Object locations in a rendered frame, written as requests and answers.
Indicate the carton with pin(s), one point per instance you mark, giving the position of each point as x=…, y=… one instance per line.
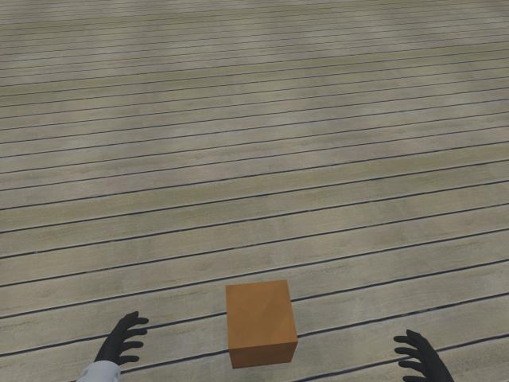
x=260, y=324

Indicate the left robot hand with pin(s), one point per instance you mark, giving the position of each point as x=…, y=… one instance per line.
x=114, y=345

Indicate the right robot hand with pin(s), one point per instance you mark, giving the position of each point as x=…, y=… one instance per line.
x=431, y=366

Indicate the left robot forearm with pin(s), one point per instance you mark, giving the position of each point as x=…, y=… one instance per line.
x=100, y=371

